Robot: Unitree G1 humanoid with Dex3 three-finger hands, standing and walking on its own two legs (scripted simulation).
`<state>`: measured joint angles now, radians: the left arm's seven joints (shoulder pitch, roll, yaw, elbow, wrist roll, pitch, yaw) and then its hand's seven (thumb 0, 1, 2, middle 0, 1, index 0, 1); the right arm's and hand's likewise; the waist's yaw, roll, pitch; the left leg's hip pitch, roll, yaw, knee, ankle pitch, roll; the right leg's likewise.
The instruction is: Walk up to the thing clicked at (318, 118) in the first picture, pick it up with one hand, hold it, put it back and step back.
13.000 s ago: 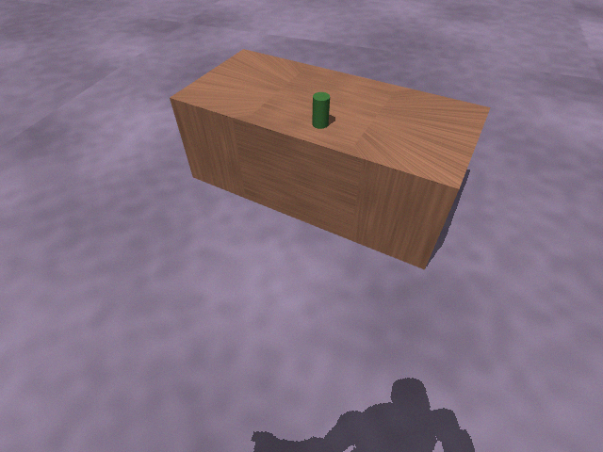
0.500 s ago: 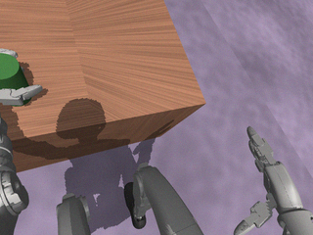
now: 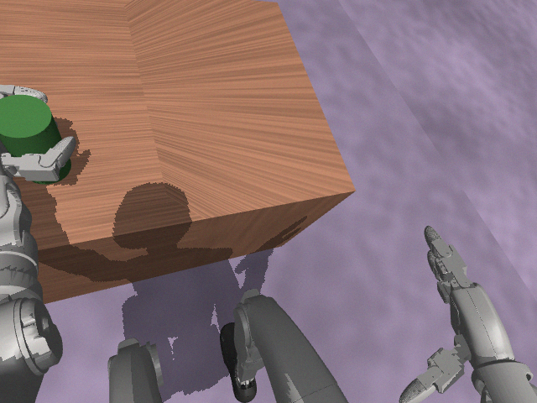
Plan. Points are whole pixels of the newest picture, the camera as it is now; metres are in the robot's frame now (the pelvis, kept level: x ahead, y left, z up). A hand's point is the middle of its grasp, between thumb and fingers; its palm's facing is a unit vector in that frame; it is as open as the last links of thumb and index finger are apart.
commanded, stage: settle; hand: left
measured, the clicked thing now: (35, 143) +0.54 +0.18 -0.05
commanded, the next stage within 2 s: lift in 0.56 s
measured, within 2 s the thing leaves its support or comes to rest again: neither
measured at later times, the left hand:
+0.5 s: hand (27, 122) +0.53 +0.18 +0.00, palm faces +0.12 -0.99 +0.01, open 8.9 cm
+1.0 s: hand (17, 118) +0.51 +0.18 +0.04, palm faces +0.09 -1.00 +0.01, open 8.9 cm
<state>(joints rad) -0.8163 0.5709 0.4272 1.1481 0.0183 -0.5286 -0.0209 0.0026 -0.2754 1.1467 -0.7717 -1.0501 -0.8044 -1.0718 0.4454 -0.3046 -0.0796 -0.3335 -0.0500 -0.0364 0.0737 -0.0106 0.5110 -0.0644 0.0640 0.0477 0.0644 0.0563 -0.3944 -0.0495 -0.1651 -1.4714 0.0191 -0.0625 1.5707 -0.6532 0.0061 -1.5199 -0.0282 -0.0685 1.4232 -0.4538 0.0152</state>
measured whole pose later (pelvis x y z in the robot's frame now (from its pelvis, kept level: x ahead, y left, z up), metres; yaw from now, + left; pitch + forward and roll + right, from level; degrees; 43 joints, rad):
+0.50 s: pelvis +0.01 +0.00 +0.02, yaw +0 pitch +30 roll -4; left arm -0.83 0.55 0.43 1.18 0.00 -0.55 -0.04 0.00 -0.32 1.20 -0.77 -1.08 -0.80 -1.10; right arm 0.42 -0.29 -0.05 -0.25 -0.06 -0.03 0.06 -0.01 0.52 -0.06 0.06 0.05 0.06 0.06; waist -0.36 -0.05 -0.15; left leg -1.37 0.02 -0.05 1.48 -0.63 0.00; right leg -1.43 -0.03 -0.06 1.35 -0.44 0.01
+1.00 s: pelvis +0.01 +0.00 +0.05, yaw +1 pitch +27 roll -3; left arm -0.73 0.47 0.40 1.11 -0.04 -0.50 -0.08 0.00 -0.33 1.21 -0.77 -1.08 -0.80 -1.11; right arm 0.42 -0.29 -0.07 -0.19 -0.04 -0.03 0.04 -0.01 0.51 -0.07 0.06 0.05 0.06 0.06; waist -0.30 -0.04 -0.16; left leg -1.23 0.02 -0.04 1.38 -0.61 0.01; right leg -1.29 -0.02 -0.05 1.25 -0.42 0.02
